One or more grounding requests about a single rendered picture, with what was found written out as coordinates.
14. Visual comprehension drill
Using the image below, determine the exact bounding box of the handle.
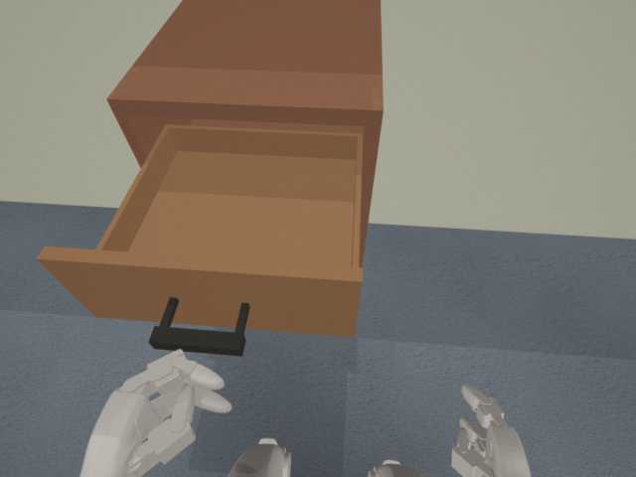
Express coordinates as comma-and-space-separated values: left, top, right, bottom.
148, 297, 250, 356

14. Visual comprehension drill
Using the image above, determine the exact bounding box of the robot left hand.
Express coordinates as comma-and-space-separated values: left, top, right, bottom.
79, 349, 232, 477

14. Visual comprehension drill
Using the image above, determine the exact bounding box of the robot right hand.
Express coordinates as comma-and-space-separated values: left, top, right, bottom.
451, 384, 531, 477

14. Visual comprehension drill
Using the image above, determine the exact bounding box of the cabinet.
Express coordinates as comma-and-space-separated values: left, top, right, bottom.
106, 0, 384, 267

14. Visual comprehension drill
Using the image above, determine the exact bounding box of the drawer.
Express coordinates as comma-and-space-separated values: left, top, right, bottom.
36, 124, 363, 338

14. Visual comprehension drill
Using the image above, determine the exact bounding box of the left robot thigh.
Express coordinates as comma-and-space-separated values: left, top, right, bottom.
228, 444, 291, 477

